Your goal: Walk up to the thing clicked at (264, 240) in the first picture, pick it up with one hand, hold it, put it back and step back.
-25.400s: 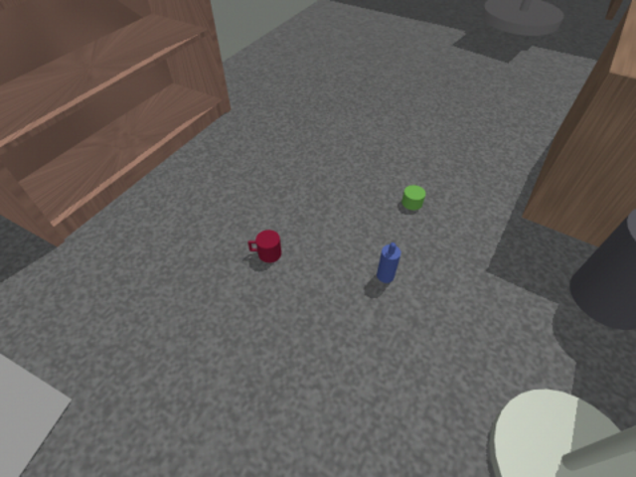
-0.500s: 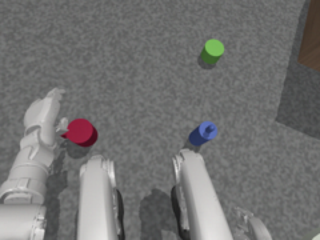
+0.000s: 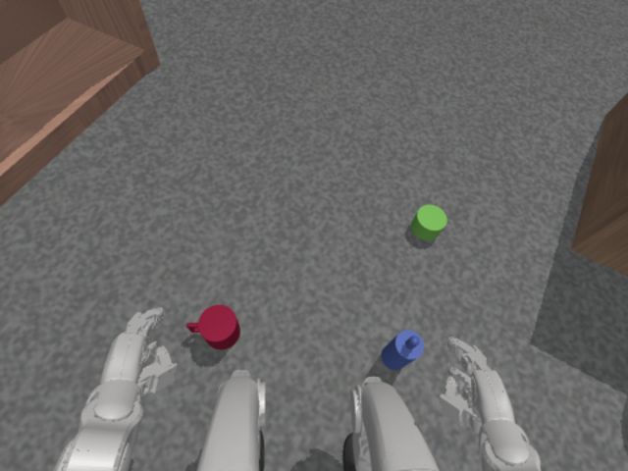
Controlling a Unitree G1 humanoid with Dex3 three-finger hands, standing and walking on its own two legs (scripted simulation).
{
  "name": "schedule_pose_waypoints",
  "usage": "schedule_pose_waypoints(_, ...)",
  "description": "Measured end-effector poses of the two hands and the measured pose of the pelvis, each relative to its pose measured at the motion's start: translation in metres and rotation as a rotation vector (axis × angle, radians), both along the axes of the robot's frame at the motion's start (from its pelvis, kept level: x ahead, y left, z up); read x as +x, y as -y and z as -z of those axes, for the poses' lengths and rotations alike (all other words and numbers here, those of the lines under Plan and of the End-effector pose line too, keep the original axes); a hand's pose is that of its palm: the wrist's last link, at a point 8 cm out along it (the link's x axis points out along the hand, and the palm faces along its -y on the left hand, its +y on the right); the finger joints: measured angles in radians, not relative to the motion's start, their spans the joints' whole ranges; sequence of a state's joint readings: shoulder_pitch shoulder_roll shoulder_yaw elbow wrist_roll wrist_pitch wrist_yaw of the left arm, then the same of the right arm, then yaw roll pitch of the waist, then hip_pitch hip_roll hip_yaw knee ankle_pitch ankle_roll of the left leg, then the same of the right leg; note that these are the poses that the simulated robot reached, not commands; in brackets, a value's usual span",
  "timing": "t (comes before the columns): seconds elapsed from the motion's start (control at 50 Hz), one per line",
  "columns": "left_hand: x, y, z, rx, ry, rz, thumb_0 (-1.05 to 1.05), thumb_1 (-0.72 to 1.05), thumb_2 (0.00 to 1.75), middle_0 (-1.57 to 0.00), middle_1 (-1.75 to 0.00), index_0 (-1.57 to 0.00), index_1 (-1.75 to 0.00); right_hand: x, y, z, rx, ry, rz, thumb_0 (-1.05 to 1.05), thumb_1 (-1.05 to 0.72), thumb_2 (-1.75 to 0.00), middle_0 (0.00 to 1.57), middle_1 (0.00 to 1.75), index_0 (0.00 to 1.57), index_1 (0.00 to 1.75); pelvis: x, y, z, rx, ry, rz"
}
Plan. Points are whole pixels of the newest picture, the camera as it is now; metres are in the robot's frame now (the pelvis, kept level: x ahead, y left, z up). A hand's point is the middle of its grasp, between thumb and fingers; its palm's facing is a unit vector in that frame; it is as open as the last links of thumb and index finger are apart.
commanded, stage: home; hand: left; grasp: from above
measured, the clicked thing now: (213, 327) +0.44 +0.23 -0.56
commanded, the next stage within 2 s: none
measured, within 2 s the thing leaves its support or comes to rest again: neither
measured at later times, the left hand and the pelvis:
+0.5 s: hand (121, 390) +0.21 +0.19 +0.07, palm faces +0.10 -0.97 -0.22, open 7.4 cm; pelvis +0.06 +0.00 +0.11, yaw +2 degrees
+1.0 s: hand (131, 391) +0.21 +0.18 +0.06, palm faces +0.09 -0.97 -0.21, open 7.4 cm; pelvis +0.06 +0.00 +0.11, yaw +2 degrees
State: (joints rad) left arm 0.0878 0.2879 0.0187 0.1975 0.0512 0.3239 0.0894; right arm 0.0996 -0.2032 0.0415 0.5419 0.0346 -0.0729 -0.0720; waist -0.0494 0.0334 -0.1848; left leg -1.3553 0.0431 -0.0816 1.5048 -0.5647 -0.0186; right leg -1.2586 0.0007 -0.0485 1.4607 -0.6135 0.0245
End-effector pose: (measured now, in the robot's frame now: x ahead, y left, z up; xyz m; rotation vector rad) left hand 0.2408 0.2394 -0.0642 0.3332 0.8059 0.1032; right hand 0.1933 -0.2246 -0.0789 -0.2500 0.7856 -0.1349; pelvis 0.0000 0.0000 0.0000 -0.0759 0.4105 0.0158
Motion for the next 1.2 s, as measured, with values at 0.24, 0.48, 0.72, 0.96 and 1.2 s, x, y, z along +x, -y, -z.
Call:
schedule_pose_waypoints(0.24, -0.026, 0.002, -0.099, -0.106, -0.016, -0.127, 0.01, 0.90, 0.90, -0.21, -0.30, -0.20, -0.30, -0.019, 0.002, -0.079, -0.028, 0.022, 0.088, 0.01, -0.90, -0.90, 0.20, 0.30, 0.21, 0.30, 0.035, -0.002, -0.077, 0.013, 0.127, -0.016)
schedule_pose_waypoints(0.48, -0.048, 0.003, -0.156, -0.119, 0.014, -0.131, 0.01, 0.91, 0.90, -0.21, -0.30, -0.20, -0.30, 0.010, 0.011, -0.128, -0.058, 0.170, 0.088, 0.02, -0.90, -0.90, 0.20, 0.30, 0.20, 0.30, 0.055, -0.003, -0.109, 0.026, 0.210, -0.027)
schedule_pose_waypoints(0.72, -0.052, 0.007, -0.152, -0.131, -0.001, -0.142, 0.01, 0.90, 0.90, -0.20, -0.30, -0.20, -0.30, 0.037, 0.006, -0.138, -0.048, 0.238, 0.017, 0.01, -0.90, -0.90, 0.20, 0.30, 0.21, 0.30, 0.057, 0.002, -0.110, 0.035, 0.231, -0.037)
schedule_pose_waypoints(0.96, -0.050, 0.010, -0.153, -0.123, 0.003, -0.133, 0.01, 0.90, 0.90, -0.20, -0.30, -0.20, -0.30, 0.023, 0.010, -0.128, -0.047, 0.187, 0.036, 0.02, -0.90, -0.90, 0.20, 0.30, 0.21, 0.30, 0.057, 0.004, -0.110, 0.037, 0.234, -0.034)
schedule_pose_waypoints(1.2, -0.051, 0.010, -0.154, -0.127, 0.005, -0.123, 0.01, 0.90, 0.90, -0.20, -0.30, -0.20, -0.30, 0.011, 0.016, -0.128, -0.056, 0.183, 0.057, 0.02, -0.90, -0.90, 0.20, 0.30, 0.21, 0.30, 0.052, 0.004, -0.110, 0.036, 0.239, -0.030)
